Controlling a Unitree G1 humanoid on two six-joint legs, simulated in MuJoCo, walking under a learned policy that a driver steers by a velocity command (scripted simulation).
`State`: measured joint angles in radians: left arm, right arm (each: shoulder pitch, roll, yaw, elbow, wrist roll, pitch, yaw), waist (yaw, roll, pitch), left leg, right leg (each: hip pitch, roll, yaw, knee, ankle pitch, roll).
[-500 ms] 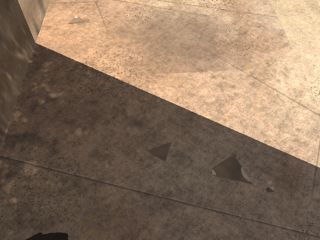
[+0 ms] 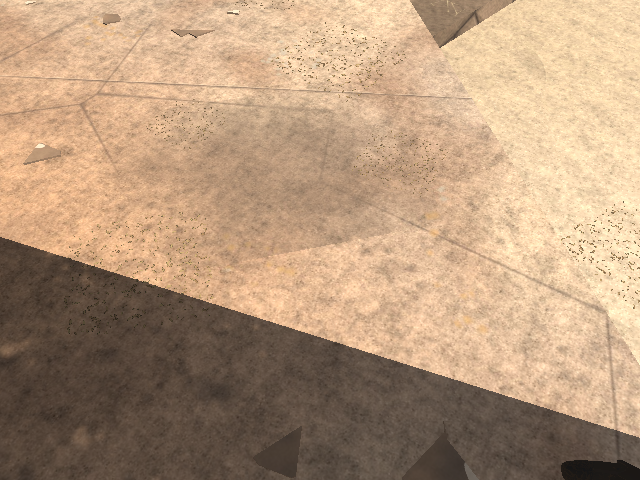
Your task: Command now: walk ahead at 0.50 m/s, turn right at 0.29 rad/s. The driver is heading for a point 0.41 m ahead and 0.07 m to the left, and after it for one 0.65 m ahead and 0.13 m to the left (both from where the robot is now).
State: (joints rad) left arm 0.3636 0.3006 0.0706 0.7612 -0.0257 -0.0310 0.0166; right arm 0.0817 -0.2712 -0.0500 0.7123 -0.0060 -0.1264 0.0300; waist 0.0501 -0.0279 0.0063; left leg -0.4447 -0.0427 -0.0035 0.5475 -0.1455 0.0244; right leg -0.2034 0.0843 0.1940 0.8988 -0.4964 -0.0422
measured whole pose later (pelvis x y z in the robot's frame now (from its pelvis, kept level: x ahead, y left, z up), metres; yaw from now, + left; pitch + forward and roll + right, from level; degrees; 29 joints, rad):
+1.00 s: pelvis +0.52 +0.02 -0.01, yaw +17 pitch +2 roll -2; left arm 0.29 0.29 0.07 0.86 0.00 -0.05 0.01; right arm 0.07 -0.29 -0.06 0.67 0.00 -0.03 0.04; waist 0.05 0.02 0.07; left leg -0.52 -0.01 0.04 0.65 -0.14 0.10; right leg -0.10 -0.07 -0.15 0.88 -0.55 0.06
